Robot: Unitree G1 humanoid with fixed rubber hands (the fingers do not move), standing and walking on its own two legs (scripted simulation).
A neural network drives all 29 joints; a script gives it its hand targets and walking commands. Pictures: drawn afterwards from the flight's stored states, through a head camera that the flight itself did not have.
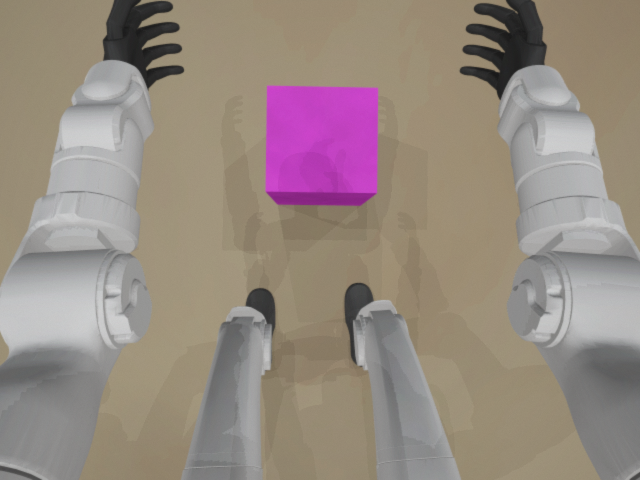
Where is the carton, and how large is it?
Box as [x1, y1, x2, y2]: [266, 86, 377, 205]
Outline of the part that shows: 267,86 266,192 277,204 360,205 376,193 377,88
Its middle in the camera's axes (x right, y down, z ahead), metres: +0.00 -0.18 +0.85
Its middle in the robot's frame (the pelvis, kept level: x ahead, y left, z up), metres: +0.54 -0.02 -0.53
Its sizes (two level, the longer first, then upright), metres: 0.210 0.200 0.250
